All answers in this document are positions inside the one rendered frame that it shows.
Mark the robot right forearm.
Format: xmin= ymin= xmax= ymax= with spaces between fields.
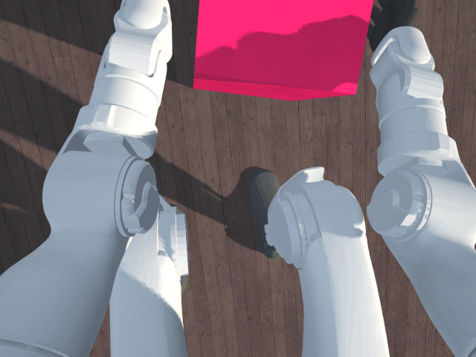
xmin=370 ymin=26 xmax=476 ymax=189

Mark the right robot upper arm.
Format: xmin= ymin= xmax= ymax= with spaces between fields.
xmin=367 ymin=169 xmax=476 ymax=357

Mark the robot left thigh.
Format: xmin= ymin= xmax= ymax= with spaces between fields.
xmin=109 ymin=203 xmax=190 ymax=357

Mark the robot left forearm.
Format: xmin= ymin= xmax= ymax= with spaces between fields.
xmin=42 ymin=0 xmax=173 ymax=215

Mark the left robot upper arm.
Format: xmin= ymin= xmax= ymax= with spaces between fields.
xmin=0 ymin=150 xmax=160 ymax=357

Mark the carton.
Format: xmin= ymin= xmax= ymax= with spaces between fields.
xmin=193 ymin=0 xmax=373 ymax=101

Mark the right robot hand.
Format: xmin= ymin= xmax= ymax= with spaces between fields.
xmin=367 ymin=0 xmax=418 ymax=53

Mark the robot right foot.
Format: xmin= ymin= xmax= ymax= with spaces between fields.
xmin=248 ymin=170 xmax=281 ymax=259

